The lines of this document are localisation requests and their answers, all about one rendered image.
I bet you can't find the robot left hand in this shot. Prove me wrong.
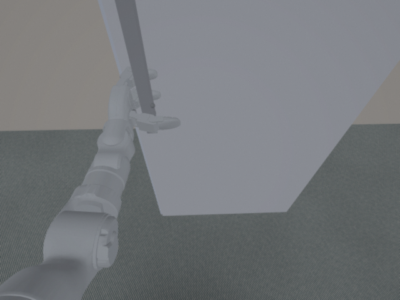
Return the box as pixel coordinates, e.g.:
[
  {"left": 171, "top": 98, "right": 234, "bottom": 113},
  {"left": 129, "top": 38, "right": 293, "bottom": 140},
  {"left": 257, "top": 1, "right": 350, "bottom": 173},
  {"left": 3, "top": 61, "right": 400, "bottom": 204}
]
[{"left": 108, "top": 66, "right": 181, "bottom": 134}]

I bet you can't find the left robot forearm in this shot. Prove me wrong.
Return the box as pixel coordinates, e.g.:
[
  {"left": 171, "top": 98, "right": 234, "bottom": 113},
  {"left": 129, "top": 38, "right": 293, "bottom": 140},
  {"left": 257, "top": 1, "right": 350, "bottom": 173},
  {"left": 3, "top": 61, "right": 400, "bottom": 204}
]
[{"left": 43, "top": 119, "right": 135, "bottom": 257}]

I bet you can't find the fridge door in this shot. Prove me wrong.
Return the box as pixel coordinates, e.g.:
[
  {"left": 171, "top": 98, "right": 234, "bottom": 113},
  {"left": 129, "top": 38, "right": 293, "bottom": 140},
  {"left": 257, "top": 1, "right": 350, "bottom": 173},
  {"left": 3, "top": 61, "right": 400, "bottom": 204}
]
[{"left": 101, "top": 0, "right": 400, "bottom": 216}]

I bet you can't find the robot left upper arm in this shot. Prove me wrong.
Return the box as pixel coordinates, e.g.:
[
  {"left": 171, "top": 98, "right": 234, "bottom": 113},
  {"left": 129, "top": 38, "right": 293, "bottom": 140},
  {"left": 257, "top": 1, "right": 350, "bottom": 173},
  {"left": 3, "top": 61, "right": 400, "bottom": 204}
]
[{"left": 0, "top": 211, "right": 119, "bottom": 300}]

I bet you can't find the handle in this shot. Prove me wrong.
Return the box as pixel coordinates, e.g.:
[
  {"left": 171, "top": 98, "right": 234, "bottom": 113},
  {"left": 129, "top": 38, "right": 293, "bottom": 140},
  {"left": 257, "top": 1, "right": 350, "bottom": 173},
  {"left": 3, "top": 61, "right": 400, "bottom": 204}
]
[{"left": 115, "top": 0, "right": 158, "bottom": 133}]

